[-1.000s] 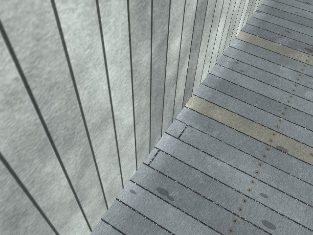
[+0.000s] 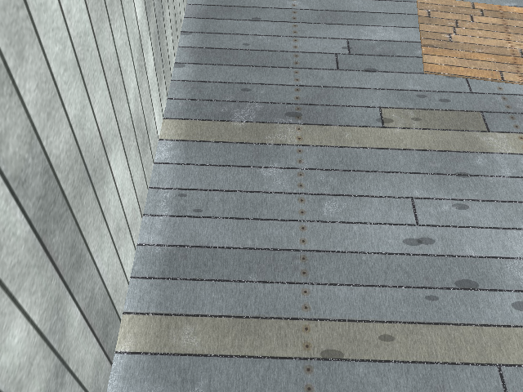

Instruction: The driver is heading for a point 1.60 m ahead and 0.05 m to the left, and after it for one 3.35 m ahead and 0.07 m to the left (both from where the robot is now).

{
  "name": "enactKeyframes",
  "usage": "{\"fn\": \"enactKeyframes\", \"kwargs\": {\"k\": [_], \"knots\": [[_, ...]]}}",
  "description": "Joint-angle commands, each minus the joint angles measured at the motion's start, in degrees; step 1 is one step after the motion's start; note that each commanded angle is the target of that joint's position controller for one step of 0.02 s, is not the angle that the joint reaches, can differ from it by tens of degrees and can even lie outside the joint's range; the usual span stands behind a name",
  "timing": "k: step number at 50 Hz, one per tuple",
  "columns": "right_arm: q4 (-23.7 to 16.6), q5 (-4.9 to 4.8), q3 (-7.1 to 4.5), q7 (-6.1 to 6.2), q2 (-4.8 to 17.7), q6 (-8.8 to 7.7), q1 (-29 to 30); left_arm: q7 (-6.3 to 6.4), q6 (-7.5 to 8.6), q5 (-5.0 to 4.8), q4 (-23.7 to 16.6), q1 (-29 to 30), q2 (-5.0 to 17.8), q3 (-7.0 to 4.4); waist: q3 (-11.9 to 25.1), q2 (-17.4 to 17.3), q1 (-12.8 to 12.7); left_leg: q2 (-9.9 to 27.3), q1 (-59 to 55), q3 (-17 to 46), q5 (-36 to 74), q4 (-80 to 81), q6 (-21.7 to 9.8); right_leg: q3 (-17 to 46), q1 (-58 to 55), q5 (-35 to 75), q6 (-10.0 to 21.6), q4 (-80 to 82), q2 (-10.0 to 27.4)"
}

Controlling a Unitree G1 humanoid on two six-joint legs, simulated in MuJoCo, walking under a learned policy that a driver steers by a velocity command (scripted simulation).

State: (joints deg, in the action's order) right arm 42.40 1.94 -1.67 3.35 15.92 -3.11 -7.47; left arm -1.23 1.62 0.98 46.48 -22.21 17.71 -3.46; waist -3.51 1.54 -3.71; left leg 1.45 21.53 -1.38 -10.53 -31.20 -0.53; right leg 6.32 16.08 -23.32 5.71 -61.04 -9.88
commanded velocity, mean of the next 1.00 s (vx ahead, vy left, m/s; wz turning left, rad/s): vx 0.50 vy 0.00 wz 0.04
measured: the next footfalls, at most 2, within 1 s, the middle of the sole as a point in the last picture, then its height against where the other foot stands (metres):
right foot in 0.36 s outside the picture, level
left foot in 0.94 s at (306, 330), level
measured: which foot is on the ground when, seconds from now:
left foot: down 0.00-0.38, up 0.40-0.92, down 0.94-1.00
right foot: up 0.00-0.34, down 0.36-0.94, up 0.96-1.00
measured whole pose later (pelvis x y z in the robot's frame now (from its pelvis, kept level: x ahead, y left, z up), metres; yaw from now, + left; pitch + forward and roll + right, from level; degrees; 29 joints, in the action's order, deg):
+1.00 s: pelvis +0.51 -0.12 -0.02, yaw +7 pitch +0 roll +1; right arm 46.7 1.3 -3.7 -1.7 14.8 -0.8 -8.7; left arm 0.8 3.4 1.5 52.8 -19.7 12.8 -1.9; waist -3.6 0.4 -0.3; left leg -6.5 23.2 -6.4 -12.3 -34.9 -10.4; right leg -6.1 10.9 -24.3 0.8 -66.8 1.1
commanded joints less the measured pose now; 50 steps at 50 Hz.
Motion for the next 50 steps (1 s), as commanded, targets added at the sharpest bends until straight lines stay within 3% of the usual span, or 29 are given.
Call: {"fn": "enactKeyframes", "kwargs": {"k": [1,2,3,6,7,9,10,12,13,15,17,18,19,20,21,23,24,25,29,32,38,39,42,44,46,47,48,49,50], "knots": [[0.85,-1.20,-2.31,0.48,7.09,-0.83,-7.57,-0.23,0.05,1.85,-5.71,3.79,2.86,-0.28,2.54,-5.30,4.91,18.81,-16.70,20.27,-8.38,16.32,-9.27,-0.21,20.58,2.68,-1.42,-7.27,8.13],[1.84,-1.18,-2.41,-0.45,7.92,-1.11,-8.46,-0.72,-0.91,2.50,-4.97,1.24,1.20,-0.03,2.67,-7.36,3.84,16.96,-15.06,15.40,-1.17,17.58,-9.09,-0.19,16.64,3.08,-1.69,-5.64,8.76],[2.88,-1.72,-2.40,-0.91,8.31,-1.34,-9.12,-1.10,-1.60,2.15,-5.35,0.95,0.40,0.21,2.12,-7.76,3.01,16.75,-14.74,13.34,3.20,17.84,-9.53,-1.27,16.94,3.13,-1.99,-4.01,8.48],[5.04,-2.06,-2.49,-2.04,8.41,-2.62,-12.12,-2.05,-1.72,1.75,-7.95,9.38,-0.96,1.33,0.29,-9.51,4.11,17.39,-16.79,6.22,9.76,19.78,-9.28,-3.33,20.90,6.26,-3.07,4.37,10.24],[4.97,-2.54,-3.16,-1.93,9.60,-3.46,-13.93,-1.99,-1.90,2.05,-9.02,11.24,0.32,0.80,-0.04,-9.62,3.95,17.71,-15.35,5.24,9.17,20.41,-8.07,-3.82,19.90,8.48,-3.53,6.14,10.18],[4.57,-2.78,-3.15,-2.41,9.44,-4.07,-12.04,-2.43,-2.34,1.09,-10.12,14.93,-1.23,1.36,-0.60,-11.54,2.95,16.59,-11.78,-1.34,9.14,19.77,-5.55,-6.63,16.43,16.03,-3.01,12.14,11.01],[3.77,-1.79,-2.92,-2.78,9.02,-3.43,-10.21,-3.00,-2.14,0.44,-11.06,16.52,-0.53,1.03,-1.11,-12.42,2.62,15.93,-9.55,-3.44,11.13,21.12,-4.94,-7.88,12.85,18.50,-2.87,15.15,10.98],[3.94,-1.48,-3.21,-2.90,10.14,-2.40,-11.50,-3.69,-1.94,0.13,-11.74,19.71,-0.69,0.95,-2.03,-12.93,3.33,14.85,-8.42,-6.43,11.31,21.11,-3.78,-9.46,8.59,18.65,-2.76,19.54,10.06],[4.92,-1.15,-3.26,-2.79,10.24,-1.90,-13.54,-3.96,-1.44,1.11,-12.05,20.30,-0.44,0.94,-2.34,-12.46,3.85,15.21,-10.68,-6.95,14.28,20.20,-3.69,-10.42,8.26,16.92,-2.03,20.57,9.40],[6.68,-1.00,-3.87,-3.18,12.22,-1.33,-15.57,-3.30,-1.04,1.72,-11.77,18.98,0.41,0.29,-2.23,-11.67,2.95,16.32,-13.68,-7.91,24.22,16.18,-3.86,-10.06,5.81,13.20,0.28,23.19,8.82],[7.87,-1.13,-3.80,-3.47,11.87,-0.38,-16.20,-2.51,0.35,1.74,-8.04,9.21,0.96,-0.44,2.10,-9.36,-1.97,14.55,-14.23,-9.49,33.60,2.08,-4.13,-9.48,-4.84,11.87,2.28,28.86,7.22],[8.18,-1.40,-3.64,-3.56,10.70,-0.17,-16.97,-1.90,1.11,2.23,-5.28,1.69,2.21,-1.05,5.91,-5.71,-5.86,12.39,-9.38,-10.15,29.90,-9.26,-4.18,-9.49,-15.50,11.49,2.68,31.90,7.08],[5.91,-1.39,-2.63,-4.56,5.16,-0.25,-19.62,-0.72,1.35,3.72,-3.31,-3.26,7.23,-1.94,13.37,7.84,-5.57,7.56,2.38,-8.38,-5.81,-27.75,-3.91,5.82,-27.54,-2.86,2.91,34.88,20.31],[2.84,-3.26,-1.94,-5.44,2.25,-0.49,-23.00,-0.16,0.84,2.52,-5.28,-4.93,15.31,-3.60,21.28,20.28,-4.16,-0.71,15.76,-1.51,-23.12,-42.42,-3.45,36.08,-33.60,-14.28,9.69,46.70,35.28],[3.71,-2.56,-3.81,-4.89,8.81,-0.34,-15.16,0.41,1.07,1.43,-4.62,-1.81,11.48,-2.99,12.53,7.34,-4.84,0.83,19.81,6.63,-16.49,-44.27,-4.45,30.73,-25.62,-6.86,7.16,47.14,32.35],[4.52,-2.42,-2.63,-4.55,4.17,-0.85,-13.25,0.14,2.00,0.66,-4.09,3.86,4.69,-0.77,5.11,4.16,0.98,5.00,13.42,6.27,-7.23,-36.20,-4.90,12.02,-12.91,11.28,3.82,47.53,26.98],[5.80,-1.84,-2.21,-4.12,2.07,-0.20,-14.69,0.28,2.50,0.44,-3.87,5.31,2.67,-0.15,2.93,4.89,2.68,5.66,10.70,6.63,-6.32,-33.97,-4.34,7.69,-8.72,15.42,2.52,48.92,25.42],[6.59,-1.67,-2.20,-4.28,2.03,0.47,-16.15,0.39,2.96,0.32,-2.96,5.91,1.64,-0.04,1.76,5.21,4.11,5.36,8.34,7.07,-5.25,-32.06,-3.96,4.75,-6.07,18.43,1.68,50.33,24.32],[6.95,-1.98,-2.80,-5.59,1.56,1.54,-14.79,1.01,4.42,0.42,-0.33,3.56,1.66,-0.42,0.96,2.99,5.32,3.91,13.49,6.80,1.46,-29.28,-3.83,-2.68,-11.04,29.87,0.90,52.90,23.25],[4.73,-0.90,-2.26,-5.64,0.75,2.37,-7.44,1.55,4.43,0.13,2.35,0.80,1.93,-0.79,-1.81,2.04,4.51,3.50,19.24,5.96,6.65,-26.99,-2.37,-6.48,-12.26,28.00,0.91,54.66,23.31],[1.36,-0.40,-0.59,-6.20,-1.18,1.90,3.79,2.64,4.02,0.13,5.24,-1.54,1.81,-0.28,-3.89,1.53,1.74,1.70,18.41,-2.23,13.21,-10.87,-2.30,-14.86,-17.63,36.59,0.05,54.49,22.16],[0.63,-0.35,-0.30,-6.40,-1.33,2.00,5.80,3.03,4.05,-0.37,5.94,-3.01,1.49,-0.06,-3.95,1.55,1.01,1.05,17.21,-4.12,13.02,-8.50,-2.85,-16.07,-18.90,39.57,-0.14,54.13,22.48],[-0.13,-0.03,-0.77,-6.84,-0.49,2.38,4.90,3.74,3.33,0.07,7.14,-4.21,2.89,0.06,-1.40,2.43,1.89,-2.51,11.72,-8.71,6.77,-4.52,-5.90,-19.89,-24.31,62.74,-1.60,45.25,23.28],[1.13,0.03,-1.49,-6.45,0.98,2.52,-1.13,4.39,2.50,0.41,7.04,-2.85,5.20,-0.45,2.34,4.97,5.02,-5.65,5.19,-9.65,0.51,-4.58,-8.85,-20.70,-25.94,76.53,-1.86,34.91,24.33],[4.77,0.39,-3.37,-5.47,4.54,1.69,-13.82,3.88,1.65,0.59,5.69,-0.28,6.86,-0.93,9.03,3.62,11.14,-7.59,-10.75,-6.38,-3.06,0.98,-12.51,-20.41,-19.20,67.20,-1.08,13.83,24.29],[6.04,0.82,-5.13,-4.46,9.36,1.65,-20.04,3.28,1.94,0.42,4.08,0.63,5.32,-0.60,13.01,-2.77,13.98,1.52,-22.59,6.46,-8.53,4.77,-16.22,-20.97,-7.27,43.91,-2.13,-4.52,20.87],[4.58,0.09,-6.49,-4.21,15.01,2.37,-15.48,1.92,2.56,-0.06,-0.41,-0.32,-0.39,0.26,15.26,-15.96,7.70,16.73,-37.49,40.93,-5.48,10.80,-26.37,-14.53,19.95,-7.52,-5.54,-24.85,6.23],[4.92,-1.86,-6.59,-4.41,14.20,2.74,-16.49,1.28,3.61,1.28,-1.51,5.94,3.42,0.07,13.45,-4.39,10.64,17.78,-35.43,43.58,-8.56,16.27,-27.04,-2.29,27.38,-4.42,-5.36,-25.61,9.05],[4.81,-1.64,-5.73,-3.90,10.90,2.73,-13.48,0.95,4.81,0.32,-2.49,8.46,3.45,0.27,5.66,-2.04,8.94,16.91,-27.90,35.84,-5.91,17.84,-24.81,-1.29,28.43,1.25,-4.93,-19.99,12.50]]}}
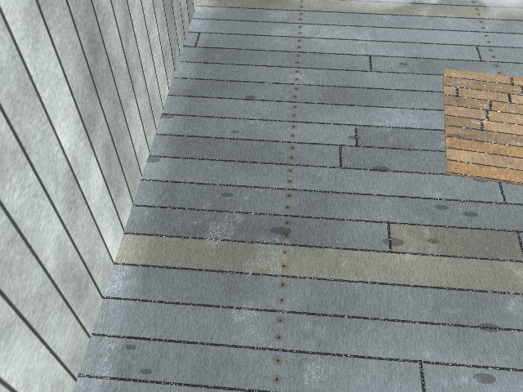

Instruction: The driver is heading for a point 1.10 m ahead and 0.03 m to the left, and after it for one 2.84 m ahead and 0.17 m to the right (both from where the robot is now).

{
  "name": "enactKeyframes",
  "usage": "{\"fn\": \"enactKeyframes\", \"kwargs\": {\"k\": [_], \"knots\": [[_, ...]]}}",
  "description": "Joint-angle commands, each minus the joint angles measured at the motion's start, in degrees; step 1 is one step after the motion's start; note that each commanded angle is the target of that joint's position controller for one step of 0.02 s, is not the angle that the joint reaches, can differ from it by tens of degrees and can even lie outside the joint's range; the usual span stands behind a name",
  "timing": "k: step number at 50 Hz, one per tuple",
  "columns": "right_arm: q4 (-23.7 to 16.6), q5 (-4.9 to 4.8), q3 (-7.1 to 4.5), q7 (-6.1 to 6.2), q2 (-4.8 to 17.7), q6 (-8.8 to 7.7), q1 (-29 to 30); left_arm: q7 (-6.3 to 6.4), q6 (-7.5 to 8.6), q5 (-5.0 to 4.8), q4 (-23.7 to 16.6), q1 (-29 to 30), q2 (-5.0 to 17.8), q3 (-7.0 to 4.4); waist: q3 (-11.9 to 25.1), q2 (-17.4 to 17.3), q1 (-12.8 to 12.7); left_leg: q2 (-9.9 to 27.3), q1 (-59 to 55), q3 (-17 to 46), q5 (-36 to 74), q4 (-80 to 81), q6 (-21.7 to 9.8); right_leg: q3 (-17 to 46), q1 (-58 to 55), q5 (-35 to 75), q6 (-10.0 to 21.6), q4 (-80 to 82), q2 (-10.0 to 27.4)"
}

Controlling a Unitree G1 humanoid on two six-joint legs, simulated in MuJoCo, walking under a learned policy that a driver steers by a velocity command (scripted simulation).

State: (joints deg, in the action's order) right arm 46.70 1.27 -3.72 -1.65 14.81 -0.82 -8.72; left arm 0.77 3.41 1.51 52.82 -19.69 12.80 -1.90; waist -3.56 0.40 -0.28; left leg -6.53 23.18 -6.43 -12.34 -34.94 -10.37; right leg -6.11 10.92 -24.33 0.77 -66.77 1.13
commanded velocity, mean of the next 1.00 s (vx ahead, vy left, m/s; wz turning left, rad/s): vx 0.50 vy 0.00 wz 0.23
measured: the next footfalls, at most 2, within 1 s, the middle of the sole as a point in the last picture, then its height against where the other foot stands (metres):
right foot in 0.44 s outside the picture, level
left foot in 0.92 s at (209, 341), level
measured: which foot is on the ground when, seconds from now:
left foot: down 0.00-0.44, up 0.46-0.90, down 0.92-1.00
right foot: up 0.00-0.42, down 0.44-0.92, up 0.94-1.00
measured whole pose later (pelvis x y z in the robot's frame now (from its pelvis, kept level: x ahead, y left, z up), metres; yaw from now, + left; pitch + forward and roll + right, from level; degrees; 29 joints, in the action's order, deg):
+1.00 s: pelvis +0.51 +0.05 +0.02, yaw +12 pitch +0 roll -1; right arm 44.5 2.8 -1.5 2.0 13.2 -4.0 -5.4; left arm -0.5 2.2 -0.6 53.4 -24.3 14.0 -2.6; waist -3.6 0.9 -3.7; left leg 1.5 19.0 -3.2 -10.1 -28.9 -2.3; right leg 1.7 14.2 -23.6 5.3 -53.3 -3.0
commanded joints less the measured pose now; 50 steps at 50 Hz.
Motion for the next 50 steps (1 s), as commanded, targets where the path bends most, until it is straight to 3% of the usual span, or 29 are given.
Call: {"fn": "enactKeyframes", "kwargs": {"k": [1,3,4,6,8,9,13,16,19,21,22,23,24,25,26,28,30,31,35,38,40,43,44,45,46,47,48,49,50], "knots": [[0.69,-0.80,-2.84,1.54,8.58,0.32,-10.89,-0.80,3.84,-0.33,-8.25,4.64,8.30,-1.19,0.86,3.43,2.55,22.06,-21.94,34.99,2.14,22.69,-11.37,10.37,30.35,5.52,-0.48,-7.17,3.54],[-0.27,-0.78,-1.84,2.25,5.85,-0.85,-8.26,-0.94,1.91,1.94,-7.91,3.58,6.52,-0.73,1.85,3.00,-0.48,16.62,-15.91,26.43,15.14,22.27,-8.44,9.95,23.75,6.55,-2.29,-0.96,4.52],[0.27,-0.98,-1.84,2.10,6.50,-1.61,-9.94,-1.23,1.05,2.50,-8.43,3.34,5.21,-0.36,2.94,2.39,-0.71,15.51,-14.96,25.51,16.56,22.93,-8.56,9.10,22.68,7.41,-3.07,0.30,4.09],[0.60,-1.30,-2.35,1.93,8.17,-2.45,-11.58,-1.58,-0.03,2.36,-9.75,5.12,4.77,-0.14,2.75,0.62,-0.76,13.50,-14.05,23.36,16.83,23.76,-7.66,7.98,24.42,11.13,-4.28,5.25,4.28],[0.90,-1.26,-2.66,1.73,8.69,-3.22,-13.32,-1.65,-0.25,2.33,-12.55,12.11,4.62,0.29,1.16,-0.03,1.37,12.46,-14.19,23.25,14.97,25.38,-6.05,6.95,27.20,16.78,-4.87,12.71,4.08],[1.59,-1.53,-2.22,1.73,7.06,-3.18,-15.09,-1.99,-0.24,2.22,-13.33,15.41,4.89,0.40,0.81,-0.78,2.70,11.46,-15.43,22.66,13.08,25.87,-4.75,7.05,28.02,20.68,-4.75,16.76,3.81],[1.81,-1.31,-2.52,1.97,7.44,-3.56,-18.84,-2.48,-0.32,1.30,-15.89,23.63,4.68,0.94,0.91,-4.55,5.75,10.37,-18.66,22.05,19.76,23.12,-0.95,6.84,26.68,29.99,-4.01,27.52,1.30],[1.05,-0.83,-2.28,1.49,6.65,-3.73,-18.72,-2.53,-0.05,0.63,-16.83,26.03,4.13,1.51,1.95,-6.73,5.67,10.34,-16.11,21.08,28.00,20.03,1.15,5.70,17.95,30.36,-1.92,31.59,-1.13],[0.58,-0.44,-2.18,2.34,7.45,-4.16,-16.49,-1.94,0.37,0.26,-15.54,19.54,6.76,0.82,3.52,-8.28,2.06,13.24,-20.40,24.14,31.76,16.07,1.69,7.92,10.10,22.66,1.14,37.33,-1.96],[0.96,-0.21,-1.88,2.23,7.71,-4.36,-15.33,-0.63,1.54,0.75,-11.64,7.90,9.69,-0.77,8.11,-3.27,-3.24,10.78,-21.27,20.87,37.00,0.40,2.77,7.42,-2.24,21.45,4.11,43.51,-2.42],[0.29,-0.82,-0.92,2.04,4.82,-4.56,-16.58,0.39,2.13,1.98,-11.23,-0.32,12.87,-1.66,14.92,0.80,-5.67,8.77,-14.26,18.83,21.90,-12.10,3.11,16.67,-14.51,13.28,6.86,42.61,7.38],[0.07,-2.95,0.52,2.17,-1.26,-4.24,-25.69,0.56,1.78,2.93,-10.71,-4.47,17.72,-3.15,22.71,16.17,-2.81,0.13,3.67,11.87,-14.47,-30.52,5.30,42.99,-30.37,13.73,16.35,44.51,24.16],[1.87,-0.70,-0.03,2.98,3.83,-3.45,-24.86,-0.03,1.05,1.70,-10.12,-2.05,14.34,-3.06,20.36,10.61,-2.41,1.87,9.81,12.19,-16.45,-37.12,4.62,52.98,-25.28,4.81,17.80,49.88,23.54],[1.12,0.12,-0.45,2.73,5.03,-3.18,-17.11,-0.20,0.99,0.99,-11.35,3.54,9.35,-2.00,10.59,3.43,-1.68,4.42,11.81,13.09,-10.60,-38.13,4.79,43.17,-17.08,2.80,15.93,51.36,19.84],[0.04,0.37,-0.41,2.25,4.87,-3.31,-12.29,-0.48,1.24,0.71,-11.28,5.79,6.39,-1.23,6.82,0.13,-1.80,5.89,11.26,12.92,-7.45,-35.05,5.18,34.92,-11.72,8.60,13.97,52.10,16.49],[-0.47,0.93,-0.18,1.44,3.52,-2.47,-10.92,-0.29,1.79,0.07,-9.01,4.12,5.61,-0.76,3.77,4.45,0.06,7.84,7.73,12.25,-7.11,-28.76,6.40,24.94,-5.69,18.56,11.30,54.14,11.72],[-0.18,1.36,0.17,1.09,2.12,-1.73,-10.73,-0.56,2.66,-0.26,-7.27,1.84,5.95,-0.81,3.80,5.43,0.61,7.50,5.52,10.70,-6.74,-25.07,7.52,21.54,-4.38,24.10,11.31,55.14,10.29],[-0.25,1.96,0.09,0.89,2.85,-1.52,-9.82,-0.32,3.21,-1.15,-6.58,1.41,6.81,-1.06,3.11,6.08,1.05,8.27,6.06,10.29,-5.02,-23.25,8.09,20.48,-3.48,25.85,11.74,56.48,10.19],[-2.61,1.06,1.40,0.35,1.81,-1.85,-0.10,-0.39,3.19,-1.29,-4.63,-0.76,8.07,-1.45,0.14,5.21,-1.00,11.38,9.03,7.31,3.35,-11.08,10.38,16.93,-3.19,22.04,13.31,61.35,9.09],[-4.47,0.72,2.75,1.11,0.14,-1.66,6.25,-1.10,2.04,-2.04,-2.39,-4.39,8.09,-1.77,-0.63,4.32,-2.64,10.80,6.47,5.17,7.49,-3.32,10.91,14.11,-2.95,24.28,12.34,61.45,7.23],[-4.81,-0.10,2.76,1.45,1.24,-1.74,7.94,-1.42,1.65,-1.88,-1.76,-5.52,8.78,-2.01,-1.04,3.76,-3.38,9.98,3.22,4.74,9.06,-0.21,11.15,14.00,-2.98,27.55,11.51,59.91,7.10],[-4.44,0.52,2.10,2.34,3.19,-2.56,6.06,-1.33,0.62,-1.91,-1.41,-5.29,9.71,-2.25,1.01,2.47,-1.30,8.70,-3.49,5.24,6.63,2.38,9.84,15.91,-3.69,30.56,9.51,54.19,8.06],[-3.67,0.91,1.21,2.79,4.49,-2.68,2.41,-1.20,0.57,-2.61,-1.09,-4.64,10.02,-2.11,1.47,2.25,0.78,7.05,-8.35,3.84,4.44,4.43,9.38,16.14,-2.80,33.40,8.97,49.88,7.42],[-1.39,1.52,0.24,3.51,6.79,-3.46,-5.00,-1.00,0.72,-2.51,-1.19,-4.78,10.93,-2.33,3.72,-0.04,3.93,7.35,-17.16,4.82,3.85,9.83,8.02,15.00,-1.29,34.97,8.01,40.04,4.45],[-0.11,2.58,-1.26,4.32,11.28,-4.06,-12.78,-0.95,1.14,-2.69,-2.13,-4.35,8.62,-1.73,8.63,-6.30,7.44,16.63,-27.43,13.94,-3.04,13.65,5.25,11.97,5.26,27.77,6.34,26.22,1.05],[-0.55,2.62,-2.84,4.50,17.66,-3.49,-17.33,-0.87,1.12,-3.87,-4.28,-10.45,2.51,-0.40,17.21,-18.26,6.11,33.71,-39.45,35.96,-9.81,18.14,-2.44,6.89,18.50,-1.48,4.49,9.03,-5.55],[-1.30,1.46,-2.46,4.40,12.94,-2.82,-15.35,-0.76,0.10,-1.96,-4.05,-5.85,8.70,-1.96,14.47,-10.61,7.41,32.99,-35.18,41.14,-18.35,22.14,-5.27,9.79,25.65,-5.67,5.46,2.45,-3.29],[-1.91,1.47,-1.22,4.26,9.21,-2.82,-10.51,-0.97,-0.43,-1.81,-5.05,-2.63,9.57,-2.72,7.18,-8.48,4.79,30.74,-29.76,34.71,-19.14,23.79,-3.76,10.78,26.99,-0.60,6.34,1.58,-0.43],[-2.40,1.22,-0.64,4.37,7.07,-3.00,-6.74,-1.50,-1.31,-1.66,-4.74,-3.20,9.13,-3.30,3.41,-7.83,2.46,27.89,-23.62,28.52,-12.42,25.70,-1.36,10.51,23.23,3.41,5.66,2.42,0.93]]}}
Velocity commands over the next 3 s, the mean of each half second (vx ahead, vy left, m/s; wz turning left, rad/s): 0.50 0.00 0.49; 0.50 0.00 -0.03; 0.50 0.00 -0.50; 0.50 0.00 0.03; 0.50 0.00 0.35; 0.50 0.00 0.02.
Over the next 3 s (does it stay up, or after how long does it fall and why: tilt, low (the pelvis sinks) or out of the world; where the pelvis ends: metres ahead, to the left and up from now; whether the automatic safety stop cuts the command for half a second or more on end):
stays up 1.61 -0.09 0.01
